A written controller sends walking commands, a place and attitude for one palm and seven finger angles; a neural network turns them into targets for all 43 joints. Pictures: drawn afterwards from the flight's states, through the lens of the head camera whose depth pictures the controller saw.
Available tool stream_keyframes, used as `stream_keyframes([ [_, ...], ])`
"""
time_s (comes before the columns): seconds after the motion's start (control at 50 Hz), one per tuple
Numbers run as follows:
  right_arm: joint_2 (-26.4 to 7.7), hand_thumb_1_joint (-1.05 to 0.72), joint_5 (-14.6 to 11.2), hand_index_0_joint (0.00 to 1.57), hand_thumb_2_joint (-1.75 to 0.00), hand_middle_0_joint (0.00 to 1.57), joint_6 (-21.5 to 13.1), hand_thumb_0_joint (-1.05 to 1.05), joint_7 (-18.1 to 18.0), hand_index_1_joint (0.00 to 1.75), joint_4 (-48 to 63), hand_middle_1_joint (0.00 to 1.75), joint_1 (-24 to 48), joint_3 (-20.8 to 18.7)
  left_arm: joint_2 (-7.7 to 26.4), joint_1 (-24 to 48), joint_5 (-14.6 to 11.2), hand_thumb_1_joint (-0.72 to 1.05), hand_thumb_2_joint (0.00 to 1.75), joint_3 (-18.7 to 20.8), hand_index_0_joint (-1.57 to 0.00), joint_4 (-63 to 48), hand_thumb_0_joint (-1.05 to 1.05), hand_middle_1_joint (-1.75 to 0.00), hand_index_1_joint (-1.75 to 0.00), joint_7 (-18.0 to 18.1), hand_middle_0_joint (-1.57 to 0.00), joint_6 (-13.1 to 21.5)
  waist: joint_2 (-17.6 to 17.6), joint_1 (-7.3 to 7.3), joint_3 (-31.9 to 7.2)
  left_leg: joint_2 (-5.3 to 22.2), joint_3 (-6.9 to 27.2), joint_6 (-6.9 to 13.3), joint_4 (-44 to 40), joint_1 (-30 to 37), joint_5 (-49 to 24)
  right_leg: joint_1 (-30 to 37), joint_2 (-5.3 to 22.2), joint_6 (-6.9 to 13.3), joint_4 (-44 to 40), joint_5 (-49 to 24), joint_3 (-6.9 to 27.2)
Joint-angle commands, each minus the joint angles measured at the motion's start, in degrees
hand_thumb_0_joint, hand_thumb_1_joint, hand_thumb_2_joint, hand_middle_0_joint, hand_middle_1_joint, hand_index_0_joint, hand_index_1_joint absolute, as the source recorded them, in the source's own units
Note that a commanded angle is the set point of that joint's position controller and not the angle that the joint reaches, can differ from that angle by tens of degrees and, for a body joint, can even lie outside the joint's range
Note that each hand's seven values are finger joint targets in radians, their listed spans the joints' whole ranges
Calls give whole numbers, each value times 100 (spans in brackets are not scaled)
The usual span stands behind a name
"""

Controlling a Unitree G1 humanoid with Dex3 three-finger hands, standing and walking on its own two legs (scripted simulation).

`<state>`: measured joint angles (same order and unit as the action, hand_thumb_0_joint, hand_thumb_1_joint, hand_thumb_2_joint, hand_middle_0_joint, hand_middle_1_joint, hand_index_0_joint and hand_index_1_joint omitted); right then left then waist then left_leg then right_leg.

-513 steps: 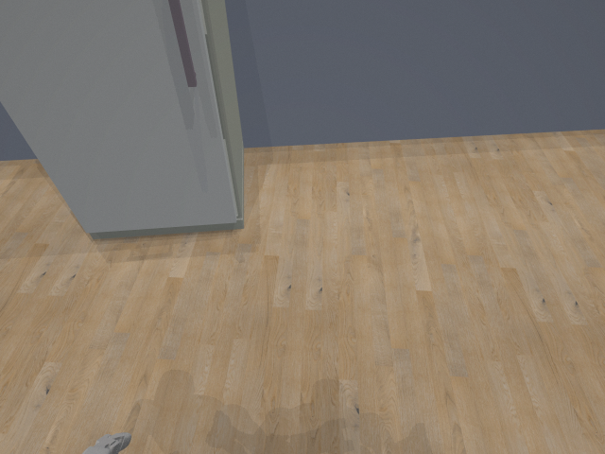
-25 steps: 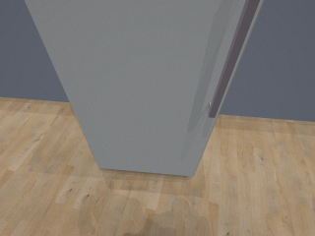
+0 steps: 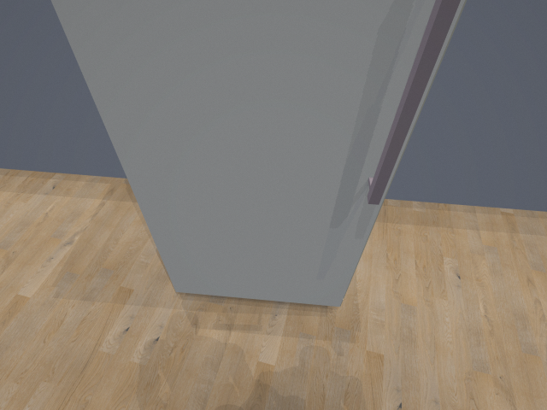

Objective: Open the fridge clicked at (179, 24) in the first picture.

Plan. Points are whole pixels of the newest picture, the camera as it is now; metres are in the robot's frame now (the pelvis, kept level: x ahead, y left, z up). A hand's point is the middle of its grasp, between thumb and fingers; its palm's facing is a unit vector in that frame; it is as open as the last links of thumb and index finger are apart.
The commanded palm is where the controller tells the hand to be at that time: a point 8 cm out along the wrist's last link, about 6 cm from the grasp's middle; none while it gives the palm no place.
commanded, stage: shuffle to correct the standing spot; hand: right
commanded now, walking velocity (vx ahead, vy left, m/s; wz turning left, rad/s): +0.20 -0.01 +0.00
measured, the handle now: (410, 85) +0.56 -0.18 +0.21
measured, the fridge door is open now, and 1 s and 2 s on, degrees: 0 0 0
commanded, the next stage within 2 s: come to a stop and stand still in 0.28 s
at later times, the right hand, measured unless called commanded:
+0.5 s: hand out of the picture +0.14 -0.19 -0.18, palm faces +0.01 +0.97 -0.22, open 7.3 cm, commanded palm none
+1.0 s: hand out of the picture +0.12 -0.22 -0.19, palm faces +0.12 +0.97 -0.23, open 7.3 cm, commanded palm none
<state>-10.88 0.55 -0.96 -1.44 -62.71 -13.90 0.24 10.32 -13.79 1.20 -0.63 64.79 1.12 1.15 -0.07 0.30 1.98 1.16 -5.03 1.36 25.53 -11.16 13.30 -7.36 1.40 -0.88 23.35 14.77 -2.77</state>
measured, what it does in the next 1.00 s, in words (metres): steps on the spot: left foot, then right foot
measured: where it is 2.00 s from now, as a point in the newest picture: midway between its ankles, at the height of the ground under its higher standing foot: outside the picture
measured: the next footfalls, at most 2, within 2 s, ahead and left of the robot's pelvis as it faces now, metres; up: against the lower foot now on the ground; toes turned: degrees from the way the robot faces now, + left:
left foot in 0.52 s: +0.20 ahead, +0.10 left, +0.00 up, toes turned +6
right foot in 0.98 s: +0.13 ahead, -0.12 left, +0.00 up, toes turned -6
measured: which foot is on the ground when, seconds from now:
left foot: down 0.00-0.24, up 0.26-0.50, down 0.52-1.00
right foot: down 0.00-0.54, up 0.56-0.96, down 0.98-1.00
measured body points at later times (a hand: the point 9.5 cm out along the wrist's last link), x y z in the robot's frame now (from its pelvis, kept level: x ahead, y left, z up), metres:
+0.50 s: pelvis +0.10 +0.00 -0.01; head +0.15 +0.01 +0.43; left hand -0.03 +0.18 -0.16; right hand +0.14 -0.24 -0.16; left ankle +0.14 +0.10 -0.73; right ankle -0.02 -0.13 -0.74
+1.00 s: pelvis +0.09 -0.03 -0.02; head +0.10 -0.04 +0.43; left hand +0.23 +0.21 -0.14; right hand +0.11 -0.27 -0.17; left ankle +0.16 +0.10 -0.74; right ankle +0.09 -0.12 -0.75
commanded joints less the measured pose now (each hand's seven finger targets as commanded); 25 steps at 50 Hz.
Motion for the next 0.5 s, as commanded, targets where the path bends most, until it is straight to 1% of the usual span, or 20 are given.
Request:
stream_keyframes([
  [0.0,-602,-90,46,20,-90,20,6,0,17,30,148,30,-533,-196,363,-506,39,90,90,55,-20,-123,0,-30,-30,-19,-20,-35,-367,70,405,693,1039,232,-862,-91,1798,-847,201,172,-99,899,115],
  [0.04,-675,-90,59,20,-90,20,16,0,19,30,165,30,-708,-266,293,-553,42,90,90,69,-20,-172,0,-30,-30,-33,-20,-46,-701,105,561,876,1347,384,-1127,-115,2339,-1133,52,170,358,997,-47],
  [0.08,-710,-90,52,20,-90,20,4,0,17,30,186,30,-826,-333,214,-622,41,90,90,83,-20,-209,0,-30,-30,-35,-20,-24,-801,91,573,1099,1583,564,-1324,-271,2479,-1104,54,186,790,834,-176],
  [0.1,-704,-90,50,20,-90,20,-12,0,17,30,221,30,-808,-354,179,-733,35,90,90,80,-20,-208,0,-30,-30,-36,-20,2,-789,46,554,1111,1546,613,-1277,-336,2365,-1018,81,199,800,755,-162],
  [0.12,-663,-90,53,20,-90,20,-25,0,16,30,237,30,-820,-367,140,-811,27,90,90,91,-20,-203,0,-30,-30,-34,-20,14,-610,13,606,1072,1437,638,-1163,-384,2200,-957,99,217,749,732,-176],
  [0.14,-598,-90,52,20,-90,20,-34,0,25,30,255,30,-794,-370,107,-915,23,90,90,84,-20,-171,0,-30,-30,-35,-20,49,-449,-29,648,983,1290,620,-961,-538,1994,-806,125,231,554,676,-165],
  [0.16,-513,-90,52,20,-90,20,-47,0,37,30,276,30,-724,-362,87,-1080,14,90,90,81,-20,-130,0,-30,-30,-34,-20,89,-192,-100,657,788,1028,557,-608,-683,1668,-565,174,253,233,527,-59],
  [0.18,-376,-90,53,20,-90,20,-55,0,59,30,296,30,-648,-335,188,-1346,12,90,90,92,-20,-37,0,-30,-30,-18,-20,139,384,-187,624,462,597,417,23,-844,1244,-255,401,336,-74,117,292],
  [0.2,-164,-90,57,20,-90,20,-71,0,76,30,368,30,-564,-302,399,-1678,26,90,90,150,-20,90,0,-30,-30,15,-20,184,1234,-280,526,63,39,239,1004,-1197,961,81,991,595,-460,-318,1052],
  [0.22,-47,-90,88,20,-90,20,-104,0,73,30,477,30,-333,-263,606,-2024,36,90,90,207,-20,184,0,-30,-30,75,-20,192,1747,-404,626,-161,-300,119,1794,-1846,1382,474,1574,992,-722,-1317,1765],
  [0.24,-64,-90,98,20,-90,20,-122,0,57,30,566,30,-115,-247,557,-2192,66,90,90,189,-20,226,0,-30,-30,121,-20,203,1654,-484,742,-109,-98,114,2526,-2560,2034,944,1820,1325,-717,-2506,2081],
  [0.26,-77,-90,94,20,-90,20,-146,0,60,30,605,30,-17,-271,480,-2243,76,90,90,164,-20,213,0,-30,-30,150,-20,234,1369,-481,708,65,84,140,2991,-2822,2101,1115,1948,1522,-565,-3281,2091],
  [0.28,-41,-90,77,20,-90,20,-161,0,81,30,610,30,95,-291,433,-2185,79,90,90,160,-20,162,0,-30,-30,157,-20,261,909,-456,738,188,146,158,3214,-2839,1999,1027,1947,1560,-493,-3540,1949],
  [0.32,85,-90,65,20,-90,20,-170,0,154,30,660,30,222,-292,430,-1964,98,90,90,184,-20,63,0,-30,-30,152,-20,291,620,-364,707,269,120,149,3062,-2674,1748,812,1779,1431,-565,-3186,1576],
  [0.36,237,-90,58,20,-90,20,-129,0,198,30,694,30,300,-292,466,-1863,104,90,90,220,-20,53,0,-30,-30,162,-20,297,782,-298,626,215,-38,116,2723,-2306,1416,599,1507,1235,-671,-2792,1127],
  [0.4,293,-90,44,20,-90,20,-102,0,191,30,713,30,266,-296,455,-1727,91,90,90,222,-20,25,0,-30,-30,180,-20,267,889,-201,523,76,-198,109,1988,-1736,1101,397,1254,1038,-479,-3259,754],
  [0.42,271,-90,36,20,-90,20,-109,0,167,30,650,30,144,-301,399,-1643,69,90,90,207,-20,27,0,-30,-30,200,-20,236,902,-113,429,-34,-279,116,1497,-1355,801,378,1134,908,-200,-3918,553],
  [0.44,225,-90,30,20,-90,20,-110,0,132,30,551,30,-178,-330,444,-1596,15,90,90,214,-20,17,0,-30,-30,211,-20,215,869,74,281,-83,-279,100,998,-721,163,182,1057,766,87,-4266,425],
  [0.46,77,-90,20,20,-90,20,-135,0,89,30,390,30,-723,-360,499,-1494,-41,90,90,239,-20,-1,0,-30,-30,207,-20,199,623,342,-35,-40,-204,55,319,32,-746,113,923,573,502,-4120,332],
  [0.48,-238,-90,30,20,-90,20,-189,0,24,30,227,30,-1154,-403,413,-1533,-104,90,90,245,-20,-45,0,-30,-30,166,-20,204,198,462,-396,223,75,63,128,988,-1696,-276,738,385,915,-3427,291],
])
